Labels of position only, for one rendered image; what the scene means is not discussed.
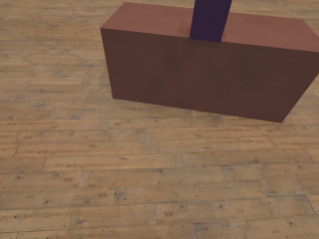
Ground pedestal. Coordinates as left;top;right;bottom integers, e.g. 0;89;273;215
100;2;319;123

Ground carton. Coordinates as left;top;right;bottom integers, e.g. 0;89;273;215
189;0;232;43

